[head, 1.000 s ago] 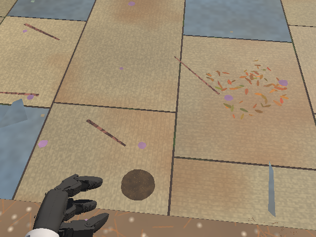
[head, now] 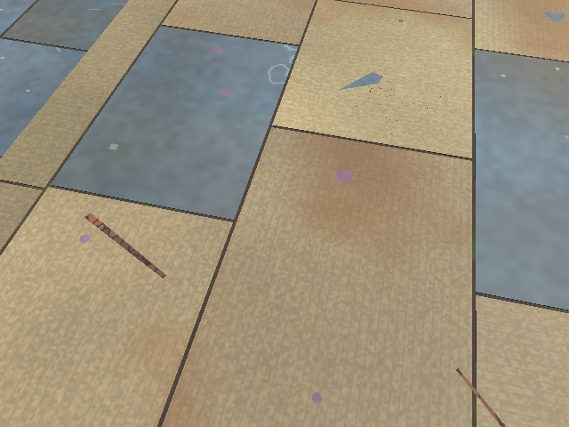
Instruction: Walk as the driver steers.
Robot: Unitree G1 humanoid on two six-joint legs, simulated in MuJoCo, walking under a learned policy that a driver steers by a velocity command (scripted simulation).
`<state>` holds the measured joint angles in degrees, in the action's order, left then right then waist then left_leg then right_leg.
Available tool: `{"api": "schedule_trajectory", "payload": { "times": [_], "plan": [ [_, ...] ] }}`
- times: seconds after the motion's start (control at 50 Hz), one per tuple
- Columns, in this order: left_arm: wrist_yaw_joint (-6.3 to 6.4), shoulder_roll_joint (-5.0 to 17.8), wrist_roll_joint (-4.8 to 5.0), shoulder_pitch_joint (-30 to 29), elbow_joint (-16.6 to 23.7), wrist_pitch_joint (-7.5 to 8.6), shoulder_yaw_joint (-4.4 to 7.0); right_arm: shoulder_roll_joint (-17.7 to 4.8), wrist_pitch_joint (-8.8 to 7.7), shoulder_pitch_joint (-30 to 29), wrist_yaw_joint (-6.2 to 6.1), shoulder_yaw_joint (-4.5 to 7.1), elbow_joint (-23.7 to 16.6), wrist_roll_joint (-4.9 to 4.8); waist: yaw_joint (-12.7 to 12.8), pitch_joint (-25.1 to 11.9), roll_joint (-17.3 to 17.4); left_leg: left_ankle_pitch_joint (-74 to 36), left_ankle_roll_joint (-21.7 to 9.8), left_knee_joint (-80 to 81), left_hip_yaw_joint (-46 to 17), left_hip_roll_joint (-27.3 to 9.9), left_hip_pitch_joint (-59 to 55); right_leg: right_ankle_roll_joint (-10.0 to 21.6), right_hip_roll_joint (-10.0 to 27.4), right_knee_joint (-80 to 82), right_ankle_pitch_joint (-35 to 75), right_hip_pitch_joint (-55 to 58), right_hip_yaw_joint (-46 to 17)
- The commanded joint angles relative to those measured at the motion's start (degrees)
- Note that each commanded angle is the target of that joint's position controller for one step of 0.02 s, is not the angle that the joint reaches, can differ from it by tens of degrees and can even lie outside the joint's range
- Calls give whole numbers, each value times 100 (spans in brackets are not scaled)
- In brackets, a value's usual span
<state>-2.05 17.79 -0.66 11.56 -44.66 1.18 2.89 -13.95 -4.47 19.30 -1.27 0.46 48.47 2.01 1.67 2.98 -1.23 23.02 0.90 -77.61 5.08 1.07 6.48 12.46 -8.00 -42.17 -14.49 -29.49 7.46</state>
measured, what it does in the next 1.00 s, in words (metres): walks ahead, turning right: left foot, then right foot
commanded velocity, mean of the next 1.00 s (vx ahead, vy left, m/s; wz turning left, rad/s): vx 1.00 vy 0.00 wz -0.79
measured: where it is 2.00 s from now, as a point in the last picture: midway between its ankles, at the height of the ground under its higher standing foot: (474, 156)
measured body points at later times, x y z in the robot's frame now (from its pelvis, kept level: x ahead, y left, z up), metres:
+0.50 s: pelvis +0.45 +0.04 +0.04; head +0.48 +0.04 +0.49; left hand +0.71 +0.26 -0.06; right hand +0.42 -0.27 -0.06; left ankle +0.51 +0.16 -0.69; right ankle +0.34 -0.01 -0.58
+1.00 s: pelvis +0.82 -0.21 +0.04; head +0.84 -0.21 +0.48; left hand +1.05 -0.04 -0.10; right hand +0.72 -0.47 -0.07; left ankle +0.95 -0.11 -0.60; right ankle +0.77 -0.19 -0.69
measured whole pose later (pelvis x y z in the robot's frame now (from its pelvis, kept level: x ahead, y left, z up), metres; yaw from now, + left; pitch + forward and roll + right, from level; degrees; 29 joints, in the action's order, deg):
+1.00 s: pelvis +0.82 -0.21 +0.04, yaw -45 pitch -1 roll -2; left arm -0.1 16.7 -1.7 21.2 -48.2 3.8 2.7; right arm -13.3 -2.4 14.2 1.2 0.2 42.1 1.3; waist -0.4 2.0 0.5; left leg 15.9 -1.1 -71.6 -3.7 -7.3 36.1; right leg 8.8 -10.1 -24.0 -16.9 -6.8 4.7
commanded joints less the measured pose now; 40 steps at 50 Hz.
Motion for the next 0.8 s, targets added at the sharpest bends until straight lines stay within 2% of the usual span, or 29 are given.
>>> {"api": "schedule_trajectory", "payload": {
  "times": [0.02,0.04,0.06,0.08,0.1,0.14,0.18,0.24,0.28,0.3,0.32,0.34,0.36,0.38,0.4,0.42,0.44,0.46,0.5,0.52,0.54,0.6,0.66,0.7,0.72,0.74,0.76,0.78,0.8],
  "plan": [
    [215,982,-57,1315,-78,-108,378,-896,-402,-747,94,44,-1248,40,205,-579,550,-259,-108,-1193,-1175,-296,4430,1278,2196,3085,-1625,3737,-5158],
    [220,874,-37,1134,-113,-43,333,-849,-342,-852,90,27,-1258,135,-88,-151,792,-240,-28,-674,-1134,-471,4029,1097,1955,3101,-1052,2745,-4696],
    [241,869,-29,978,-44,60,310,-806,-194,-755,87,-1,-1234,223,-307,42,884,-175,86,-282,-1137,-617,3604,1007,1693,3113,-607,1970,-4195],
    [237,776,-12,890,-50,146,260,-740,-28,-752,99,-32,-1247,255,-465,224,870,-107,202,186,-1065,-760,3251,949,1460,3210,-416,1219,-3797],
    [206,801,13,824,-8,233,258,-677,69,-914,114,-62,-1354,252,-498,301,763,-163,287,799,-931,-847,2928,905,1231,3310,-200,674,-3444],
    [185,901,17,768,59,331,308,-559,100,-1568,178,-132,-1656,160,-345,391,509,-1068,378,2104,-677,-878,2386,776,858,3446,380,90,-2908],
    [136,937,52,835,95,353,371,-398,83,-2048,233,-197,-1816,5,-58,291,232,-2274,341,3342,-556,-716,1855,459,585,3379,800,175,-2651],
    [79,1049,97,1108,92,331,460,-539,51,-2275,225,-147,-1889,-98,271,-33,-76,-2866,215,4268,-542,-425,1562,172,743,3008,1764,1182,-2829],
    [132,1102,63,1136,128,292,498,-750,9,-2112,181,-61,-1859,-82,214,-218,-183,-2477,159,4783,-673,-268,1289,-36,862,2437,2322,1867,-3042],
    [147,1221,22,1068,159,288,522,-972,-15,-1658,127,43,-1729,-85,-17,-537,-182,-1940,104,4820,-677,-104,793,-158,872,1810,3047,2115,-3079],
    [128,1370,-4,886,185,296,542,-1206,-51,-749,59,168,-1507,-83,-578,-1082,-17,-1469,37,4854,-584,-38,-193,-306,705,677,3488,2073,-2890],
    [111,1186,-14,578,289,358,483,-1511,-85,537,-53,316,-1240,-10,-1248,-1689,116,-781,-88,4576,-925,-526,-1672,-436,481,-911,2976,1245,-2650],
    [144,222,44,516,579,429,225,-1969,-106,1486,-147,449,-1097,213,-1371,-2315,1493,1614,-243,5107,-2932,-2155,-3017,-462,-1,-2856,-759,-214,-2093],
    [123,65,234,1145,900,395,73,-2259,-51,734,-78,545,-1162,228,-538,-2666,2971,2647,-754,6477,-6065,-3005,-3095,-520,-8,-3896,-1500,-1447,-1626],
    [179,512,44,676,652,249,103,-1496,-3,-60,-44,442,-1364,180,-560,-1599,1476,3139,-790,6490,-5269,-2653,-2191,-500,548,-4136,-750,-1829,-1445],
    [109,629,-65,310,684,193,138,-1098,24,-276,-18,346,-1336,119,-566,-1017,761,2067,-714,6331,-4008,-2349,-1473,-555,777,-3820,-320,-1745,-1267],
    [17,610,-104,102,691,133,146,-939,32,-256,5,308,-1199,135,-512,-704,389,908,-603,6321,-3112,-2071,-978,-624,963,-3597,-171,-1561,-1228],
    [-82,479,-168,-54,808,65,119,-869,2,-34,-6,277,-985,105,-453,-478,504,215,-540,6351,-2448,-1885,-665,-665,1114,-3483,-145,-1519,-1251],
    [-192,207,-165,-285,965,-85,26,-575,-98,283,71,216,-611,-28,-354,-212,664,-855,-312,6478,-1506,-1618,-446,-691,1282,-3439,14,-1626,-1176],
    [-221,159,-148,-349,1097,-129,-11,-627,-159,297,114,227,-567,-66,-264,-208,780,-1394,-331,6522,-1242,-1709,-400,-708,1311,-3379,169,-1711,-1125],
    [-237,173,-147,-553,1207,-151,-38,-614,-200,270,147,232,-523,-79,-233,-129,690,-1915,-318,6626,-878,-1664,-287,-726,1328,-3267,390,-1734,-1044],
    [-273,217,-104,-993,1416,-181,-88,-725,-277,175,143,250,-407,-34,-105,132,541,-2762,-260,6904,115,-1445,-115,-723,1264,-2527,1132,-1668,-780],
    [-380,172,-129,-1747,1614,-157,-178,-867,-275,541,102,278,-183,-26,-259,627,320,-3825,-98,7105,822,-1298,-312,-512,1125,-1061,1363,-1355,-60],
    [-395,166,-101,-1778,1558,-128,-193,-1092,-223,712,31,315,-145,-11,-186,453,409,-6351,18,6690,1165,-1257,-636,-264,682,-416,1255,-544,440],
    [-370,195,-122,-1603,1475,-111,-183,-1237,-177,883,-25,341,-115,-29,-71,235,567,-7619,32,6280,1155,-1349,-839,-179,450,-275,1079,-124,528],
    [-322,299,-141,-1142,1330,-93,-138,-1431,-106,874,-80,382,-104,-26,240,-55,745,-8410,7,5627,1100,-1507,-917,-81,270,-168,809,485,443],
    [-251,487,-151,-261,1055,-69,-41,-1613,-21,689,-109,424,-154,-15,713,-456,846,-8774,-95,4585,1003,-1658,-764,46,121,-105,508,1436,249],
    [-147,739,-147,1030,614,-35,111,-1643,38,383,-98,424,-281,16,1249,-946,892,-8438,-266,3157,860,-1709,-234,256,110,229,366,2804,-136],
    [1,953,-128,1622,290,-25,278,-1478,75,260,-30,419,-315,22,1400,-1107,403,-5114,-313,1066,928,-1144,888,428,424,825,260,4055,-779]
  ]
}}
